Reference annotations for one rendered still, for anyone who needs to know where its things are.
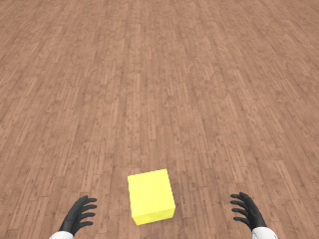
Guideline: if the left robot hand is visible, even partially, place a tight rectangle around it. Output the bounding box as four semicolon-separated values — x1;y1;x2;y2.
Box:
58;195;98;238

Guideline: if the right robot hand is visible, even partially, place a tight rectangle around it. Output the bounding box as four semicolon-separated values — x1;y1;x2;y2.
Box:
230;191;267;232

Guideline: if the right robot forearm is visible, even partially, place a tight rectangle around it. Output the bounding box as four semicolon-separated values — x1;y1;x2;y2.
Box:
251;227;278;239

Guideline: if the carton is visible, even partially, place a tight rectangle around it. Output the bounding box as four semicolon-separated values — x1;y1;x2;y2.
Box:
128;169;175;225

